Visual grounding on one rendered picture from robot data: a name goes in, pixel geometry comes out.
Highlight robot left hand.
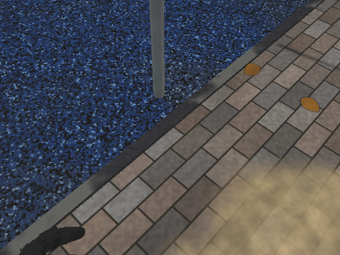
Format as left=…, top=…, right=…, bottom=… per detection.
left=19, top=226, right=85, bottom=255

